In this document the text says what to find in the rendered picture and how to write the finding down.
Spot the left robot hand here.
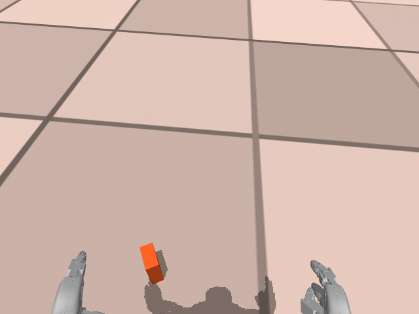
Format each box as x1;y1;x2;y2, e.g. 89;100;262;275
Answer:
51;251;104;314

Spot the right robot hand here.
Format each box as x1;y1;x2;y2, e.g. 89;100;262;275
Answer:
301;260;351;314

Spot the carton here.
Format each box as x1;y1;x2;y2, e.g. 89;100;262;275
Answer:
140;243;164;284

